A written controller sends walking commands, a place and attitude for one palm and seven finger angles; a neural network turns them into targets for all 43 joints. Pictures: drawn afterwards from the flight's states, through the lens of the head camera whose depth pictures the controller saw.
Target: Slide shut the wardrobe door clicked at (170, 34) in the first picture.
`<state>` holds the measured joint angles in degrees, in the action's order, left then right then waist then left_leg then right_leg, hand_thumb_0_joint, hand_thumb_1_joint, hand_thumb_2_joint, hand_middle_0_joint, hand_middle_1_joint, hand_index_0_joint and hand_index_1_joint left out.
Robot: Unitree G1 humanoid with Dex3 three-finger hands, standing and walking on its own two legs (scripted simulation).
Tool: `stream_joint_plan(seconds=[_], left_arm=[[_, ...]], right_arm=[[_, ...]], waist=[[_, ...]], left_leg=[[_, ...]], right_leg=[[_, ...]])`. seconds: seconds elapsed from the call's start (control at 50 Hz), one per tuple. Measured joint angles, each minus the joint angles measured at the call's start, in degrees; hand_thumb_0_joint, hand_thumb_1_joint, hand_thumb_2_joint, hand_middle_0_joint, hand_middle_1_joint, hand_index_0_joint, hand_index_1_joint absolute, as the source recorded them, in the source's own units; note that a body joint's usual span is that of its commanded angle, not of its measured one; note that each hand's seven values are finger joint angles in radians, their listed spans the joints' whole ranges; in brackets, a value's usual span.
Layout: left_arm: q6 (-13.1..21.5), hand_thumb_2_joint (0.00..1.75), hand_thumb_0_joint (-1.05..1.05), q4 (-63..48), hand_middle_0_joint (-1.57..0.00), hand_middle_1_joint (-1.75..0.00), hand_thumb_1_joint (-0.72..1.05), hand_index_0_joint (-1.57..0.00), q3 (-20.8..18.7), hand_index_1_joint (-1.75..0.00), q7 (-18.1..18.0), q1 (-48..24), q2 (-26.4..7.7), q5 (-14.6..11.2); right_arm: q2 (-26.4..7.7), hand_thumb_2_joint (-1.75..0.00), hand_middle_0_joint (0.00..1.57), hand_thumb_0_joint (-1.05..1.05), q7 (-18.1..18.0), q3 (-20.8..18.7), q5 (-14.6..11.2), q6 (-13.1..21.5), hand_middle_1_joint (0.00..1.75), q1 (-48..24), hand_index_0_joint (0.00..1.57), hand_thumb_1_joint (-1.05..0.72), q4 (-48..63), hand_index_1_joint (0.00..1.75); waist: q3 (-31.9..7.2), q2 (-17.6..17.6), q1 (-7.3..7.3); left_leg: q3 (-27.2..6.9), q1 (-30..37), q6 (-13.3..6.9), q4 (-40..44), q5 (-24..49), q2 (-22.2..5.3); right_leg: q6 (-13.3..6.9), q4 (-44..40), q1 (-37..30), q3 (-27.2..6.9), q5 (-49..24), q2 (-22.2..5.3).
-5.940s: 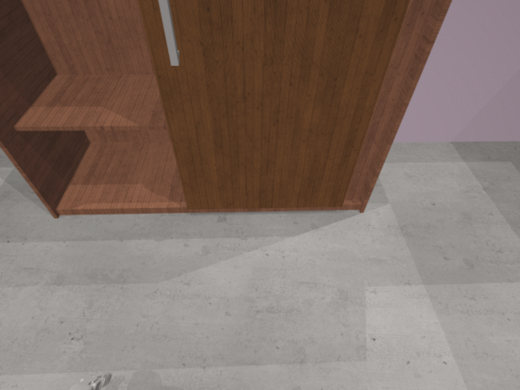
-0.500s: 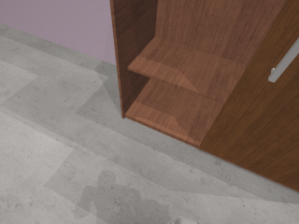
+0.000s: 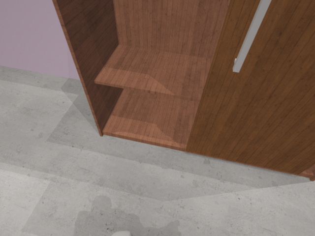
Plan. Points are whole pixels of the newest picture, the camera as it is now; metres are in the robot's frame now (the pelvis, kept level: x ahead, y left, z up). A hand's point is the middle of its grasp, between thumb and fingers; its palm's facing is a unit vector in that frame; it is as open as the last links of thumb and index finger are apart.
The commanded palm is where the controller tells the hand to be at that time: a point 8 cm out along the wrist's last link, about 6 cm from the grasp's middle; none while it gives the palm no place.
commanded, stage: turn to face it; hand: right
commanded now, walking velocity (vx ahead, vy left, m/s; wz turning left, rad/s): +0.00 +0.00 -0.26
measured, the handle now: (250, 30) +0.71 -0.25 +0.18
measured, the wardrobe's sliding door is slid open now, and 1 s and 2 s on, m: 0.64 0.64 0.64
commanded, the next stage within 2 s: take the last steps up to it in 0.06 s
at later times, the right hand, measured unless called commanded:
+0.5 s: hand out of the picture -0.07 -0.15 -0.15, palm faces +0.25 +0.95 -0.21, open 7.3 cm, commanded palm none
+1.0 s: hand out of the picture +0.15 -0.24 -0.17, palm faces +0.15 +0.98 -0.16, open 7.3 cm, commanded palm none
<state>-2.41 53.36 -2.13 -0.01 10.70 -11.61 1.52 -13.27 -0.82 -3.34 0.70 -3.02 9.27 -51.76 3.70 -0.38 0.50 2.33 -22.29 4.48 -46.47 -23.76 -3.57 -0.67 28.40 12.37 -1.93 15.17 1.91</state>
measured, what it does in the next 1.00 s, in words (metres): walks ahead: left foot, then right foot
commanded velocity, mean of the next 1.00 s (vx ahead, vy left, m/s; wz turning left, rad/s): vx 0.25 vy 0.02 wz -0.03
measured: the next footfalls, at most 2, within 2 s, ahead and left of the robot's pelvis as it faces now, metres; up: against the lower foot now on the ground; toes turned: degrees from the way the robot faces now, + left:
left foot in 0.06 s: +0.06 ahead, +0.11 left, +0.00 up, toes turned +3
right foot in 0.62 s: +0.04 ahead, -0.12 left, +0.00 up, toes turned -16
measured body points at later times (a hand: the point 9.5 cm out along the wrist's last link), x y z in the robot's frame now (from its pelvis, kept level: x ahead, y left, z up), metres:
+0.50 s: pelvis +0.00 +0.02 +0.01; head +0.01 +0.03 +0.46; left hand +0.09 +0.25 -0.14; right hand -0.08 -0.20 -0.14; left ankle +0.02 +0.11 -0.74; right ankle -0.03 -0.13 -0.69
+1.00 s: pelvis +0.12 -0.06 +0.00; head +0.13 -0.07 +0.45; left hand +0.05 +0.15 -0.15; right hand +0.14 -0.29 -0.16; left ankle +0.23 +0.06 -0.68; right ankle +0.00 -0.11 -0.74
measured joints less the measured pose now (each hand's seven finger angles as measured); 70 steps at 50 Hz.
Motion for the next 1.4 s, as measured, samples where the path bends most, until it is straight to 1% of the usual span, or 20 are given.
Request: stream_joint_plan(seconds=[0.04,0.1,0.14,0.2,0.28,0.44,0.6,0.66,0.7,0.76,0.84,0.92,1.0,1.12,1.16,1.18,1.22,1.26,1.3,1.4], left_arm=[[-0.28,0.90,0.01,0.47,-0.20,-0.30,0.90,-0.21,-0.23,-0.30,0.00,0.68,-0.25,-0.08],[-0.93,0.90,0.01,1.46,-0.20,-0.30,0.90,-0.21,-1.07,-0.30,-0.02,1.27,-1.15,-0.67],[-1.77,0.90,0.01,2.15,-0.20,-0.30,0.90,-0.21,-1.62,-0.30,0.02,1.91,-1.51,-0.61],[-2.25,0.90,0.01,3.46,-0.20,-0.30,0.90,-0.20,-2.07,-0.30,0.46,2.37,-1.95,-0.32],[-2.00,0.90,0.01,4.76,-0.20,-0.30,0.90,-0.20,-2.25,-0.30,0.85,3.60,-2.11,0.19],[-1.28,0.90,0.01,6.88,-0.19,-0.30,0.91,-0.20,-1.96,-0.30,1.38,3.95,-1.32,0.44],[1.80,0.90,0.01,6.00,-0.19,-0.30,0.91,-0.20,-0.59,-0.30,1.18,1.63,1.50,-0.19],[3.71,0.90,0.01,5.62,-0.19,-0.30,0.91,-0.20,-0.59,-0.30,0.02,1.72,2.80,-0.21],[4.41,0.90,0.00,5.28,-0.20,-0.30,0.94,-0.21,-0.76,-0.30,-0.86,2.80,2.77,-0.30],[4.96,0.90,-0.01,6.29,-0.20,-0.30,0.94,-0.21,-0.28,-0.30,-1.43,5.35,2.64,-0.35],[5.45,0.90,0.00,8.77,-0.20,-0.30,0.93,-0.20,0.56,-0.30,-1.79,9.31,3.75,-0.77],[5.76,0.90,0.00,10.99,-0.20,-0.30,0.92,-0.20,1.11,-0.30,-2.21,13.02,5.32,-0.80],[5.95,0.90,0.01,12.59,-0.20,-0.30,0.91,-0.20,1.32,-0.30,-2.35,16.04,6.68,-0.24],[5.33,0.90,0.01,14.48,-0.20,-0.30,0.90,-0.21,1.34,-0.30,-2.25,18.72,7.13,0.14],[4.75,0.90,0.01,15.37,-0.20,-0.30,0.90,-0.21,1.18,-0.30,-1.97,19.37,7.23,-0.39],[4.25,0.90,0.01,15.61,-0.20,-0.30,0.90,-0.21,1.05,-0.30,-1.77,18.73,7.10,-0.82],[3.53,0.90,0.01,15.14,-0.20,-0.30,0.90,-0.21,0.73,-0.30,-1.60,16.74,6.58,-1.33],[3.06,0.90,0.01,13.97,-0.20,-0.30,0.90,-0.21,0.40,-0.30,-1.59,14.13,5.82,-1.21],[2.70,0.90,0.01,12.13,-0.20,-0.30,0.90,-0.20,0.30,-0.30,-1.96,11.00,4.90,-1.01],[1.19,0.90,0.01,7.44,-0.19,-0.30,0.91,-0.20,-0.33,-0.30,-2.28,2.74,2.95,-1.07]], right_arm=[[0.91,-0.89,0.20,0.01,0.04,0.41,-0.10,0.76,0.30,0.16,0.20,-0.91,0.29,0.30],[2.73,-0.89,0.20,0.01,-0.05,1.32,0.50,2.28,0.30,0.58,0.20,-0.91,0.16,0.30],[3.70,-0.89,0.20,0.01,0.00,1.79,0.63,2.49,0.30,1.27,0.21,-0.91,0.16,0.30],[4.58,-0.89,0.20,0.01,-0.19,1.78,0.54,2.39,0.30,2.52,0.21,-0.91,-0.31,0.30],[5.05,-0.89,0.21,0.01,-0.14,1.65,0.57,3.25,0.30,4.72,0.21,-0.90,-1.82,0.30],[4.65,-0.89,0.20,0.01,0.08,1.19,1.34,5.02,0.30,11.71,0.21,-0.91,-6.78,0.30],[3.58,-0.89,0.20,0.01,0.55,0.54,1.24,3.92,0.30,17.28,0.21,-0.91,-13.27,0.30],[3.60,-0.89,0.20,0.01,0.73,0.47,0.95,2.33,0.30,17.81,0.20,-0.91,-14.91,0.30],[3.78,-0.89,0.20,0.01,1.06,0.43,1.24,1.57,0.30,17.03,0.20,-0.91,-15.21,0.30],[3.57,-0.89,0.20,0.01,1.53,0.06,1.57,1.87,0.30,14.27,0.20,-0.91,-14.33,0.30],[2.96,-0.89,0.20,0.01,1.66,-0.60,1.40,2.71,0.30,10.04,0.20,-0.91,-11.84,0.30],[2.79,-0.89,0.20,0.01,1.61,-0.93,1.16,2.58,0.30,6.23,0.20,-0.91,-10.27,0.30],[2.88,-0.89,0.20,0.01,1.73,-0.74,0.97,2.28,0.30,2.41,0.20,-0.91,-9.20,0.30],[3.77,-0.89,0.20,0.01,1.72,0.15,0.69,3.46,0.30,-2.99,0.20,-0.91,-7.07,0.30],[3.95,-0.89,0.20,0.01,1.64,0.29,0.87,5.16,0.30,-3.45,0.20,-0.91,-6.36,0.30],[4.23,-0.89,0.20,0.01,1.41,0.23,0.85,6.03,0.30,-3.62,0.20,-0.91,-6.15,0.30],[4.77,-0.89,0.20,0.00,1.02,0.46,0.40,6.70,0.30,-3.38,0.20,-0.91,-6.01,0.30],[5.29,-0.89,0.20,0.00,0.46,0.70,0.16,6.30,0.30,-2.46,0.20,-0.91,-6.43,0.30],[5.75,-0.89,0.20,0.00,-0.73,0.35,-0.21,5.98,0.30,-1.52,0.21,-0.92,-6.92,0.30],[4.78,-0.89,0.20,-0.02,-1.52,0.60,0.62,4.48,0.30,-0.82,0.21,-0.95,-7.15,0.30]], waist=[[-0.43,-0.75,0.20],[-0.49,-2.96,0.51],[-0.92,-3.29,0.64],[-1.24,-3.11,0.20],[-1.99,-2.66,-0.14],[-3.65,-0.79,-2.75],[-4.54,1.13,-4.73],[-4.53,1.73,-3.81],[-4.61,1.89,-2.94],[-4.40,2.02,-2.01],[-3.75,2.98,-1.87],[-3.16,3.05,-1.03],[-2.08,2.23,0.87],[0.54,-0.11,3.34],[0.82,-0.24,2.80],[1.22,-0.57,2.42],[1.77,-1.03,2.19],[1.41,-1.11,1.75],[0.87,-1.27,1.44],[0.68,-1.66,0.31]], left_leg=[[0.64,3.68,-0.37,7.92,4.34,0.90],[2.64,5.83,-5.36,11.71,7.61,1.66],[4.06,6.68,-7.02,12.62,7.12,0.99],[5.26,8.49,-7.32,16.12,8.68,0.55],[7.09,10.39,-7.57,20.37,10.72,0.58],[8.78,12.82,-7.10,25.80,12.87,0.53],[9.09,13.04,-4.60,23.61,10.65,-0.25],[6.72,8.55,-4.34,11.17,1.37,-0.80],[4.45,3.81,-4.81,0.24,0.19,-0.68],[2.51,-2.62,-4.48,-10.39,5.73,-1.09],[0.31,-8.97,-3.58,-15.38,12.73,-1.69],[0.20,-12.27,-3.07,-14.81,14.94,-1.83],[2.11,-12.11,-3.54,-8.02,14.43,-1.77],[5.40,-6.26,-6.74,7.77,11.36,1.26],[6.31,-2.46,-9.02,12.42,16.34,2.43],[6.51,-2.50,-10.00,10.75,15.59,2.91],[7.03,-0.88,-10.54,9.73,11.56,3.64],[7.19,1.79,-10.30,12.45,10.54,4.30],[7.19,4.11,-9.70,16.26,11.93,4.83],[6.37,5.99,-10.07,19.71,12.71,4.80]], right_leg=[[0.73,1.88,0.82,-0.53,0.91,0.23],[1.59,11.24,4.50,-1.49,8.18,0.19],[1.67,22.01,8.38,-1.42,11.99,0.80],[2.21,33.37,12.08,-0.35,8.97,-0.19],[3.16,36.26,13.03,0.25,3.72,-2.76],[3.10,23.38,9.48,3.43,3.89,-6.18],[1.42,3.10,1.78,8.29,4.17,-5.28],[-0.97,1.17,-0.12,8.92,1.82,-4.35],[-2.02,-0.11,-2.10,9.61,2.12,-3.76],[-2.41,-5.08,-5.97,9.74,0.92,-2.64],[-2.67,-10.41,-10.38,10.29,0.06,-1.04],[-2.58,-12.59,-13.61,11.01,1.34,-0.26],[-2.02,-13.04,-16.22,11.17,3.72,-0.44],[0.26,-8.53,-18.67,11.55,10.29,-2.71],[0.76,0.92,-16.34,11.64,13.59,-4.01],[0.62,10.77,-12.66,10.35,14.38,-4.68],[-0.33,30.14,-4.17,6.37,15.08,-4.56],[-0.50,39.83,3.03,4.78,12.29,-4.70],[0.16,39.70,8.33,3.99,9.85,-5.31],[2.22,26.64,14.09,2.83,8.38,-5.37]])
